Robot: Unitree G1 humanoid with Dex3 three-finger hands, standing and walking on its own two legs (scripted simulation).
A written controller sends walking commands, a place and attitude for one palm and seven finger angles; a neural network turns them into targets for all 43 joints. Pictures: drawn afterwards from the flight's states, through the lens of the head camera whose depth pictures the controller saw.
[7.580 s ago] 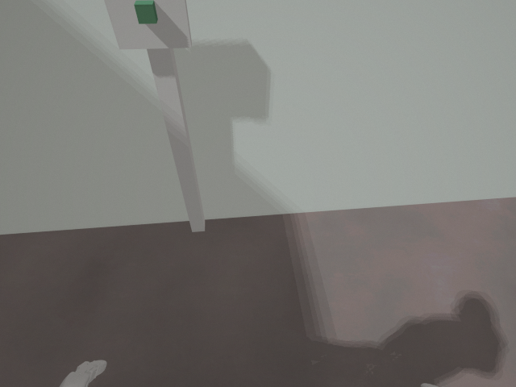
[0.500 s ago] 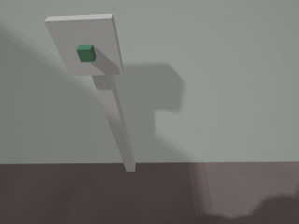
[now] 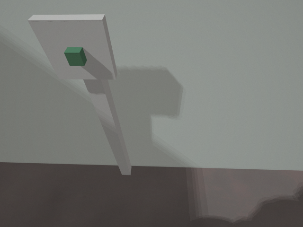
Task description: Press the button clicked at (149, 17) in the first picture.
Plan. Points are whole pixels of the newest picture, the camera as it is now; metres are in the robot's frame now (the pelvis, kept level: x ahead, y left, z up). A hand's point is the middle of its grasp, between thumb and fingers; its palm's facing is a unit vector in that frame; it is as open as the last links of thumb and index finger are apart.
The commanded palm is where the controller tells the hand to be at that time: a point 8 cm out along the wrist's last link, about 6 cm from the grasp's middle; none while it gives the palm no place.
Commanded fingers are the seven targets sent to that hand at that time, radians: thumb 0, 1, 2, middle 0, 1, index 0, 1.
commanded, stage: come to a stop and stand still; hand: left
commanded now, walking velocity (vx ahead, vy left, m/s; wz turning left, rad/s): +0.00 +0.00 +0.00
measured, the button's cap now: (76, 55) +0.49 +0.23 +0.20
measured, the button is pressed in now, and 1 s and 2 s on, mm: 0 0 0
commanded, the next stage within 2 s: look again from close up in 0.42 s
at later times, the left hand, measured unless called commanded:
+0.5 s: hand out of the picture +0.03 +0.17 -0.17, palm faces +0.04 -0.97 -0.22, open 7.4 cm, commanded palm none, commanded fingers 0.00 0.90 0.90 -0.20 -0.30 -0.20 -0.30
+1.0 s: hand out of the picture +0.01 +0.18 -0.17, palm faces +0.04 -0.98 -0.21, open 7.4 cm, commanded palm none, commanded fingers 0.00 0.90 0.90 -0.20 -0.30 -0.20 -0.30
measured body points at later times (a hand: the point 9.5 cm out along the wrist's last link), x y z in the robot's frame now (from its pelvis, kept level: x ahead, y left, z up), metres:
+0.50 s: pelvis +0.02 -0.01 +0.00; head +0.04 -0.01 +0.45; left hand +0.03 +0.23 -0.16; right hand +0.04 -0.23 -0.16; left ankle -0.03 +0.15 -0.74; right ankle -0.04 -0.08 -0.74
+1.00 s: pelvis +0.01 +0.01 +0.00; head +0.03 +0.00 +0.45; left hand +0.01 +0.23 -0.16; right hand +0.00 -0.21 -0.16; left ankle -0.03 +0.15 -0.74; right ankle -0.04 -0.08 -0.74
